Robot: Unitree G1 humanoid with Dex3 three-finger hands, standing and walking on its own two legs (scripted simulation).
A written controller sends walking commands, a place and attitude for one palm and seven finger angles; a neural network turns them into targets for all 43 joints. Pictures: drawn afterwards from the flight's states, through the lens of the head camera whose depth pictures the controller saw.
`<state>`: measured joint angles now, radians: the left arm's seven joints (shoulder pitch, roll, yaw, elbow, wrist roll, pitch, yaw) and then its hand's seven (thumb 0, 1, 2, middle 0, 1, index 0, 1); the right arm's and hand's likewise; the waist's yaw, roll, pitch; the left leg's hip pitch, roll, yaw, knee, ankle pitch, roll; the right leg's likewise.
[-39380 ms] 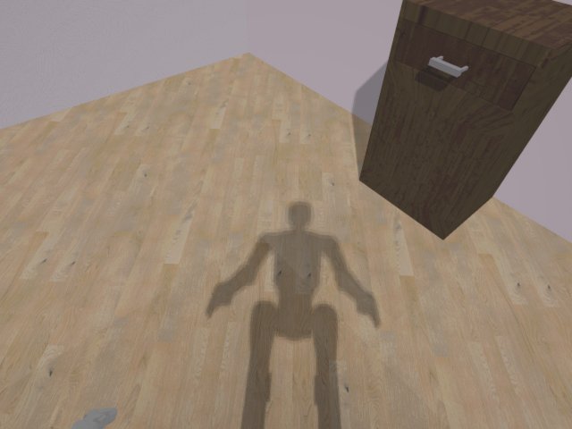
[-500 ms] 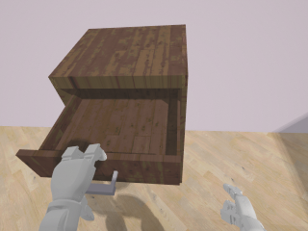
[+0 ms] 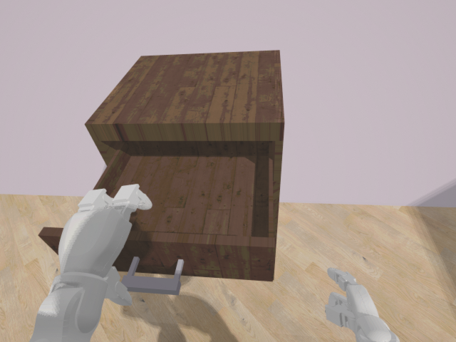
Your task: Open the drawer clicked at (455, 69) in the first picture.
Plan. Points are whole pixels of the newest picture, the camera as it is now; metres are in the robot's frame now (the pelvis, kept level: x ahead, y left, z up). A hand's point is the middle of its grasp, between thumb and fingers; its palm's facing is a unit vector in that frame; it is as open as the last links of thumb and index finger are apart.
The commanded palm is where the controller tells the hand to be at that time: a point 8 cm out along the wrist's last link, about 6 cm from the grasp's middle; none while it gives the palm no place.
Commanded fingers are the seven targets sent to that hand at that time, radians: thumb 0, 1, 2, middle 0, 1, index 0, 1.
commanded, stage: lift the hand off the handle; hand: left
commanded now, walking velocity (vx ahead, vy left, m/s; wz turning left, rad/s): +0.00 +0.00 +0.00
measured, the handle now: (154, 274) +0.24 +0.20 -0.04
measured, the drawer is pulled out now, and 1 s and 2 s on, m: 0.30 0.30 0.30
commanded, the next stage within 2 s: draw the hand back to the body in 0.04 s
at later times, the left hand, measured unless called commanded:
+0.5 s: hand (103, 258) +0.20 +0.22 +0.11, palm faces +0.10 -0.14 -0.98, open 13.9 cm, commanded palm +0.16 +0.22 +0.17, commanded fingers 0.00 -0.50 0.30 -0.30 -1.20 -0.30 -1.20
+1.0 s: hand (102, 245) +0.19 +0.21 +0.15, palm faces +0.37 -0.86 -0.35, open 13.2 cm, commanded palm +0.15 +0.25 +0.18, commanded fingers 0.00 -0.01 0.51 -0.26 -0.88 -0.26 -0.88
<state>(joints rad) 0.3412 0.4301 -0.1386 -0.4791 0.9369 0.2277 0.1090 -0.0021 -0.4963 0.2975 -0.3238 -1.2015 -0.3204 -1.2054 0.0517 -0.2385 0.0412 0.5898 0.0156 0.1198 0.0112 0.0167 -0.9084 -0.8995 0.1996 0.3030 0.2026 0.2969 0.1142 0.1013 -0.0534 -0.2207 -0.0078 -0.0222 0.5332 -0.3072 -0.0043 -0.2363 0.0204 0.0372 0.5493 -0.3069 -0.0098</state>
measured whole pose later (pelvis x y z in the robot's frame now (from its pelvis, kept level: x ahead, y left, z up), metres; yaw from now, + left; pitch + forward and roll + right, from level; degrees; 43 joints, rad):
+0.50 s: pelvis -0.01 -0.01 +0.00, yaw +1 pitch -2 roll +0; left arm 0.34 0.46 -0.07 -0.42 0.89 0.24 0.05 0.00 -0.50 0.30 -0.32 -1.20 -0.32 -1.21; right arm 0.06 -0.26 0.05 0.60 0.02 0.12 -0.01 0.02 -0.91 -0.90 0.20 0.30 0.20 0.30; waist 0.11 0.11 -0.02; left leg -0.19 0.00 -0.03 0.48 -0.26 -0.01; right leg -0.20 0.02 0.02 0.50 -0.27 -0.02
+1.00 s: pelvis +0.01 -0.01 +0.00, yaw +3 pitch -4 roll +0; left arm 0.50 0.30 0.15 -0.54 0.00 -0.03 0.14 -0.01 -0.31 0.38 -0.31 -1.08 -0.30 -1.09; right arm 0.18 -0.19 0.07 0.61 -0.01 -0.13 -0.10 0.02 -0.91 -0.90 0.20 0.30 0.20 0.30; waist 0.06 0.02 0.02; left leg -0.12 -0.01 -0.07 0.49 -0.30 -0.01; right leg -0.11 0.02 -0.01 0.48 -0.31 -0.02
